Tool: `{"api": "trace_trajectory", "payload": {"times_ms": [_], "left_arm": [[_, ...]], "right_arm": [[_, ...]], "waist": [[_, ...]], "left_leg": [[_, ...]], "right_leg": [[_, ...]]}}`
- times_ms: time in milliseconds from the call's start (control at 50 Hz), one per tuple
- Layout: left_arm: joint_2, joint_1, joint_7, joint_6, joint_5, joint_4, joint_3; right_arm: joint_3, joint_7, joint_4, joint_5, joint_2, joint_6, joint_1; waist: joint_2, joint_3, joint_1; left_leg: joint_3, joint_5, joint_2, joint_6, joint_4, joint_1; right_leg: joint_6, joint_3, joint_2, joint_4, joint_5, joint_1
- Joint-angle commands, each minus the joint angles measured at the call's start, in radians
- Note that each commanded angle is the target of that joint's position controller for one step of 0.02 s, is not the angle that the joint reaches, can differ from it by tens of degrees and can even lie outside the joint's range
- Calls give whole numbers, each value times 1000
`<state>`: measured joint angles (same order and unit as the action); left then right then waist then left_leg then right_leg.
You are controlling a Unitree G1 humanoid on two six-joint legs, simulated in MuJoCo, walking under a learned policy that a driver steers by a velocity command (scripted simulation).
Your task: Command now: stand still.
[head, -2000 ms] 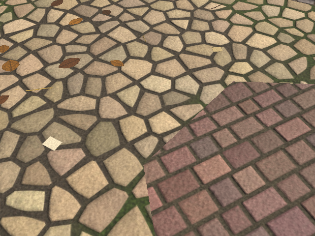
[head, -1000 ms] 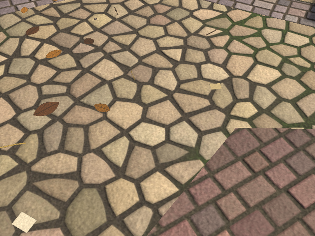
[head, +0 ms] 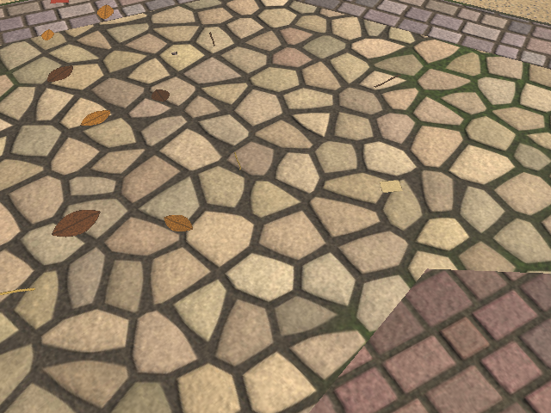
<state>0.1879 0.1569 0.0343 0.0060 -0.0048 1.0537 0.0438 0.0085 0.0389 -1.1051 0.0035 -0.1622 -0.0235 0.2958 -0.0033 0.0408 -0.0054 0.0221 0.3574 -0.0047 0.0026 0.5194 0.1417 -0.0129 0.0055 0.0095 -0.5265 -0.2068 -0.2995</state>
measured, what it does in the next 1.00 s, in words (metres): walks ahead: left foot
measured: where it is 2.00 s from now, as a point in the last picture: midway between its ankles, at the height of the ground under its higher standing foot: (299, 344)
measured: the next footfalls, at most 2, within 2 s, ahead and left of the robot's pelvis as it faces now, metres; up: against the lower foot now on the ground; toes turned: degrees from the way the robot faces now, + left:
left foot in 0.78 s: +0.32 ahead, +0.08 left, +0.00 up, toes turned +1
right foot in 1.18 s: +0.29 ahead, -0.16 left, +0.00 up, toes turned -3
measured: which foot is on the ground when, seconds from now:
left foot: down 0.00-0.40, up 0.42-0.76, down 0.78-1.00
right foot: down 0.00-0.82, up 0.84-1.00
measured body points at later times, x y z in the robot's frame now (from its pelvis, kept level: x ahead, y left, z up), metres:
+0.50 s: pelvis +0.09 -0.04 +0.00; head +0.10 -0.06 +0.45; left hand +0.09 +0.21 -0.14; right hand +0.11 -0.30 -0.15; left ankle +0.01 +0.09 -0.64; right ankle +0.08 -0.13 -0.73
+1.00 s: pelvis +0.21 -0.02 +0.01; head +0.22 -0.02 +0.46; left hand +0.27 +0.24 -0.14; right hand +0.27 -0.28 -0.13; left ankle +0.28 +0.08 -0.73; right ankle +0.17 -0.15 -0.67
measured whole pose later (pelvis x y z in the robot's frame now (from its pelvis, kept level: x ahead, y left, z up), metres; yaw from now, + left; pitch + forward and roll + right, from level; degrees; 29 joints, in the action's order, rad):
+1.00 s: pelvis +0.21 -0.02 +0.01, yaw -1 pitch +1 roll +0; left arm 0.23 0.21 0.03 -0.05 -0.01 1.06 0.06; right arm 0.07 0.02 -1.02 0.00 -0.22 -0.06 0.21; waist -0.01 -0.01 -0.01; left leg 0.04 0.10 0.01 0.05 0.40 0.33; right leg -0.04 0.03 -0.03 -0.99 -0.45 -0.43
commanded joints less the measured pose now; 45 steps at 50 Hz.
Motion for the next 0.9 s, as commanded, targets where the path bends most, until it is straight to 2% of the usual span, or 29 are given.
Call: {"api": "trace_trajectory", "payload": {"times_ms": [20,100,120,160,180,220,260,300,320,360,380,400,420,440,460,480,500,520,600,640,700,740,780,800,820,840,860,880,900], "left_arm": [[90,15,5,-5,0,-18,15],[87,16,6,-4,0,-4,14],[76,34,6,-3,1,11,12],[92,38,7,-5,-9,17,20],[83,12,4,-15,-8,5,18],[59,-50,-12,-49,-19,-28,12],[63,-74,-26,-78,-27,-47,12],[73,-71,-36,-98,-36,-55,15],[68,-36,-39,-104,-36,-41,18],[82,153,-42,-99,-29,39,41],[115,288,-41,-96,-27,73,58],[225,422,-35,-98,-25,85,84],[217,465,-47,-113,-7,92,67],[164,331,-46,-125,0,60,41],[122,230,-48,-129,0,24,24],[113,168,-53,-128,3,5,13],[80,143,-56,-121,5,-6,0],[95,156,-52,-114,10,2,-1],[119,186,-21,-97,22,12,-12],[141,189,-11,-88,23,11,-11],[154,205,-11,-79,11,24,-4],[142,178,-12,-75,-3,24,-2],[134,187,-15,-73,-9,33,1],[134,214,-13,-76,9,31,2],[29,360,-14,-75,23,63,-23],[39,305,-9,-60,13,58,-22],[93,203,-9,-51,-13,16,-8],[115,145,-9,-46,-25,-5,1],[125,108,-11,-45,-26,-21,9]], "right_arm": [[15,3,6,0,-86,-3,85],[15,4,4,0,-80,-4,91],[15,4,-9,-1,-73,-3,116],[33,9,-1,-14,-121,1,122],[41,9,9,-19,-145,-5,131],[67,10,17,-33,-210,-25,154],[66,3,31,-24,-188,-49,135],[64,-9,44,-31,-171,-58,115],[65,-14,51,-36,-177,-56,92],[66,-22,62,-34,-189,-50,77],[60,-22,76,-32,-176,-54,41],[43,-20,114,-29,-106,-64,23],[36,-19,141,-39,-71,-82,10],[46,-24,151,-58,-109,-93,-10],[50,-29,149,-56,-128,-96,-15],[56,-26,137,-42,-127,-95,-4],[72,-20,131,-27,-153,-84,-8],[73,-23,124,-27,-129,-72,21],[61,-20,164,-23,-77,-43,-97],[49,-22,185,-17,-62,-36,-173],[49,-27,190,-18,-94,-23,-208],[53,-29,185,-12,-115,-24,-205],[73,-26,152,4,-165,-32,-129],[90,-19,136,9,-230,-35,-59],[84,-17,122,16,-229,-30,-27],[76,-22,101,-2,-168,-19,27],[84,-26,90,-17,-203,-19,50],[90,-26,103,-17,-237,-25,13],[90,-23,129,-13,-239,-36,-64]], "waist": [[10,0,3],[11,8,4],[18,-12,3],[65,45,-4],[90,82,-19],[183,157,-40],[160,196,-35],[133,174,-19],[121,150,7],[104,64,79],[38,16,144],[-242,-41,174],[-313,-98,161],[-175,-7,96],[-104,30,58],[-44,35,24],[-20,25,6],[-84,12,-7],[-58,18,-10],[-76,-8,9],[-96,-29,19],[-88,-26,2],[-33,-59,-37],[25,-129,-36],[171,-259,23],[206,-297,-34],[213,-229,-65],[149,-187,-61],[121,-115,-36]], "left_leg": [[-28,-138,-29,21,-125,146],[-27,-117,-27,22,-135,149],[-24,-6,-23,29,-150,141],[-80,288,-49,84,-185,169],[-163,409,-106,122,-228,168],[-399,499,-294,219,-359,122],[-455,353,-357,244,-364,63],[-355,201,-310,199,-323,8],[-274,144,-261,172,-292,52],[-159,-22,-169,135,-163,204],[-84,-184,-116,100,31,277],[55,-123,6,21,422,474],[-58,173,59,26,697,607],[-124,138,-11,56,818,685],[-113,49,-55,76,829,665],[-99,-26,-87,81,773,617],[-77,-74,-107,85,708,564],[-64,-90,-110,73,664,495],[-11,-185,-76,17,386,446],[9,-244,-52,6,225,360],[6,-270,-35,14,137,286],[0,-275,-28,41,69,246],[-4,-490,-15,81,-89,93],[-89,-851,-103,112,-48,-61],[-233,-1018,-253,253,14,-275],[-377,-736,-325,324,-92,-252],[-475,-319,-339,330,-199,-225],[-516,63,-334,301,-267,-168],[-502,249,-322,270,-325,-54]], "right_leg": [[-44,-43,-39,58,177,137],[-41,-44,-39,66,153,135],[-41,-28,-23,63,34,141],[-43,23,28,-1,-300,46],[-43,41,38,-57,-341,-26],[-51,55,11,-247,-213,-193],[-74,4,-59,-341,-244,-315],[-88,14,-75,-217,-257,-285],[-86,59,-49,-111,-200,-158],[-64,133,45,-24,-50,194],[-88,34,-7,26,-59,333],[-201,-382,-245,223,-182,482],[-310,-762,-405,379,-269,507],[-293,-692,-425,355,-210,422],[-249,-517,-378,330,-42,342],[-210,-375,-326,323,143,277],[-158,-240,-256,321,318,253],[-155,-173,-248,312,445,210],[-154,-35,-190,292,687,177],[-149,0,-178,273,702,154],[-164,-20,-207,236,679,163],[-157,-39,-216,186,636,178],[-106,-32,-155,76,576,179],[-63,3,-97,-30,423,122],[-4,33,-30,-175,50,-20],[21,38,13,-312,-297,-57],[24,23,28,-501,-498,-201],[10,-15,-7,-626,-469,-288],[-4,-26,-41,-634,-386,-326]]}}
